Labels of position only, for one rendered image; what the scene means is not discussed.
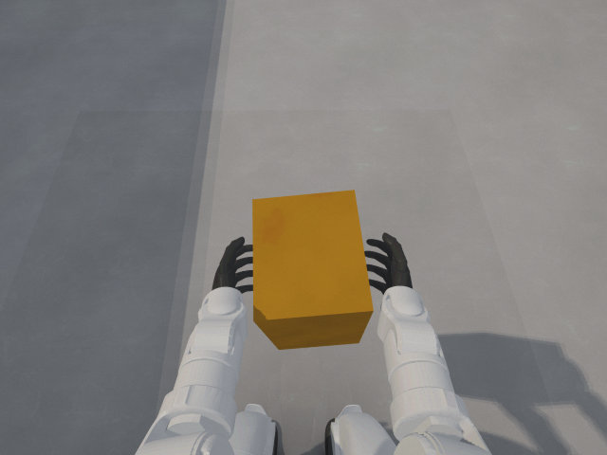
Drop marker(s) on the robot thigh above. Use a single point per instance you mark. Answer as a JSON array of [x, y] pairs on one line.
[[253, 434], [359, 433]]

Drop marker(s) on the robot left hand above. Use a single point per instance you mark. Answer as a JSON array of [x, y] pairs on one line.
[[225, 275]]

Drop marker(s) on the left robot thigh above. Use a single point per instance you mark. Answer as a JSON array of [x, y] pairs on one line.
[[253, 434]]

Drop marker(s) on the robot right upper arm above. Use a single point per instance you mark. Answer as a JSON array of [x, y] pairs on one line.
[[427, 443]]

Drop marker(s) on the robot right hand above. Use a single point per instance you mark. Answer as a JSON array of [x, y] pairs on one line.
[[397, 272]]

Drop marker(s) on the robot right forearm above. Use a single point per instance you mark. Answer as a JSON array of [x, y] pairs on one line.
[[423, 395]]

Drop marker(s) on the carton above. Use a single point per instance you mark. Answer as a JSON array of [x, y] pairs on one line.
[[310, 279]]

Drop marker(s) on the robot left forearm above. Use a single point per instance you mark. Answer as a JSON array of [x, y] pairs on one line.
[[203, 395]]

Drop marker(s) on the robot left upper arm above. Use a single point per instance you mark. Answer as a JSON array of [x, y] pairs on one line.
[[205, 442]]

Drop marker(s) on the right robot thigh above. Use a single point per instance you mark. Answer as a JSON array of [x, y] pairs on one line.
[[359, 433]]

